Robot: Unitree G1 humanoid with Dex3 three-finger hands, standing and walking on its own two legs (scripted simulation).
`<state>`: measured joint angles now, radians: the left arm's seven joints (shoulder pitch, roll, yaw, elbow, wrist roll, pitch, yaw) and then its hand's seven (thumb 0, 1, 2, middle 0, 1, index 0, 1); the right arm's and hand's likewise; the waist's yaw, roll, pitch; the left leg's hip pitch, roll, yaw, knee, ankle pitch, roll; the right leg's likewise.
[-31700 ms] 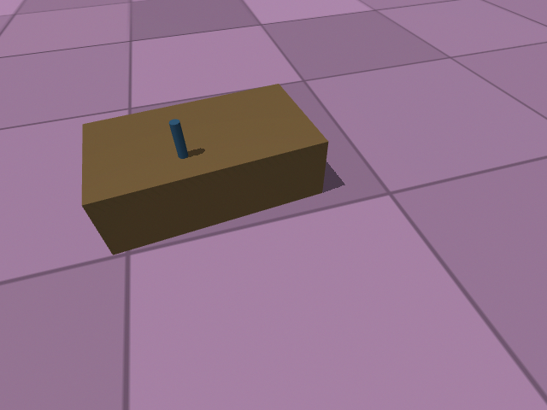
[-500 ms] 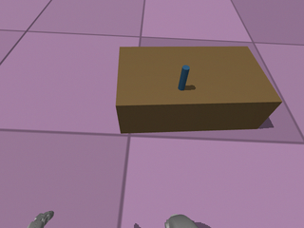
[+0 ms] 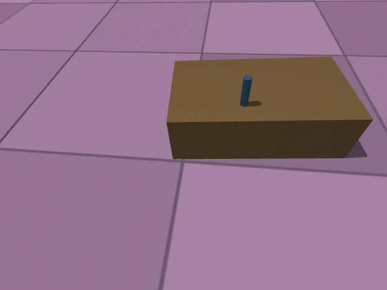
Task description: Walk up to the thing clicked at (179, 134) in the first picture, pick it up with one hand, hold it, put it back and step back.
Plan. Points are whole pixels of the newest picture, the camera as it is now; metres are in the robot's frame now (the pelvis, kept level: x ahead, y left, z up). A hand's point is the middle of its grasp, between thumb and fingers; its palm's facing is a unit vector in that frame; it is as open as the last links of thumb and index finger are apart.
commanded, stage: step back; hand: right
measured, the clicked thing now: (245, 91) +1.13 -0.25 -0.33
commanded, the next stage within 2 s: stand in 0.90 s
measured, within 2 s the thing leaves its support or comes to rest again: neither
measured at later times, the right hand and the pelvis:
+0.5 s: hand out of the picture +0.07 -0.26 -0.14, palm faces -0.06 +0.92 -0.39, open 7.4 cm; pelvis -0.01 +0.02 +0.01, yaw +1 degrees
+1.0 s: hand out of the picture +0.13 -0.23 -0.13, palm faces +0.01 +0.95 -0.33, open 7.4 cm; pelvis +0.02 +0.02 +0.02, yaw -1 degrees
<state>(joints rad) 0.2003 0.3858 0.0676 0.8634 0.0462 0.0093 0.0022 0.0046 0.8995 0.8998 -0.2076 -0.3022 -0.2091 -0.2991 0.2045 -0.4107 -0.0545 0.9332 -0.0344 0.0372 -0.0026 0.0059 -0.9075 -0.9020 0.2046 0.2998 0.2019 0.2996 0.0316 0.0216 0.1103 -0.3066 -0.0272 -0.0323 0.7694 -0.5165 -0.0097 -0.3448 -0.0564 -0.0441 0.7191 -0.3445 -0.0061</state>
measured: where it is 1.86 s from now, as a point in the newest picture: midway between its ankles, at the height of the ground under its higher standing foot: outside the picture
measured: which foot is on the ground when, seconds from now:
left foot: up 0.00-0.00, down 0.02-1.00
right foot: down 0.00-1.00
